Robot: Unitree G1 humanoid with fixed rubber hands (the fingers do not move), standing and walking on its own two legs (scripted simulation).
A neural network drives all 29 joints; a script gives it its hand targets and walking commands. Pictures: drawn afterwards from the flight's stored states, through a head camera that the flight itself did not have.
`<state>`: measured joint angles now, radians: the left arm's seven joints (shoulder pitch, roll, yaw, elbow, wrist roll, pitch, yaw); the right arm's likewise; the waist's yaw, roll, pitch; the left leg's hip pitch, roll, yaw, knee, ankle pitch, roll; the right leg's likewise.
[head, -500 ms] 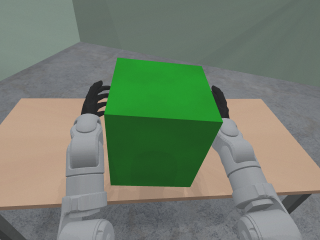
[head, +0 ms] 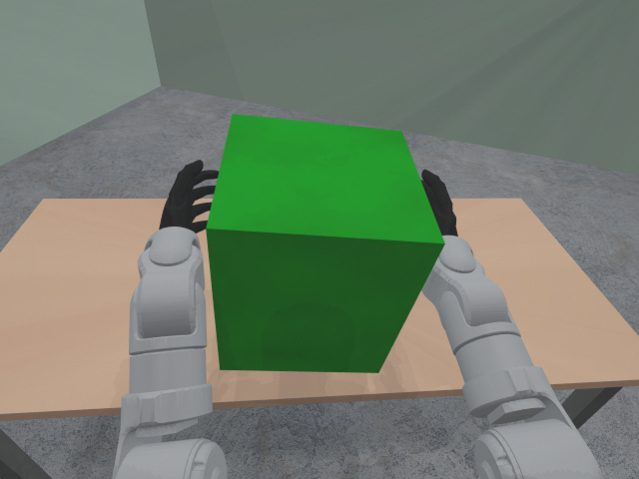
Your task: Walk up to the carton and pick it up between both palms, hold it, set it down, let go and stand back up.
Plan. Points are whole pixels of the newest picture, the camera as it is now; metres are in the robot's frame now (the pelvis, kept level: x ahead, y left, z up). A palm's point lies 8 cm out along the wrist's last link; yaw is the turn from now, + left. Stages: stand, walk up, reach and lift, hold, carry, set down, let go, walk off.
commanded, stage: hold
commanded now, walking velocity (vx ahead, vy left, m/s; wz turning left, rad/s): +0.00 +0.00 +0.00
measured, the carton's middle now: (310, 251) +0.37 +0.01 +0.15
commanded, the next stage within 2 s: set down in 0.98 s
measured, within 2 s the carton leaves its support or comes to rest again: neither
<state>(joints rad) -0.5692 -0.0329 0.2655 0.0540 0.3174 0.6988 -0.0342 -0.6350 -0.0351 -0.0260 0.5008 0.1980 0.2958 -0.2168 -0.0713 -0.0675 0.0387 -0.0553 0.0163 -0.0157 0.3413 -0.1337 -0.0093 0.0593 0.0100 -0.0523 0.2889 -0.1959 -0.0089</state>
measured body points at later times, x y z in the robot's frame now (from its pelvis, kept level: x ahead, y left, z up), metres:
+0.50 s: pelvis +0.00 +0.00 +0.00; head -0.05 +0.03 +0.45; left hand +0.37 +0.16 +0.20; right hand +0.37 -0.15 +0.18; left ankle +0.05 +0.12 -0.75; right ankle -0.01 -0.11 -0.75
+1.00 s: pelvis +0.00 +0.00 +0.00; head -0.05 +0.03 +0.45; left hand +0.37 +0.16 +0.20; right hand +0.37 -0.15 +0.18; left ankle +0.05 +0.12 -0.75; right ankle -0.01 -0.11 -0.75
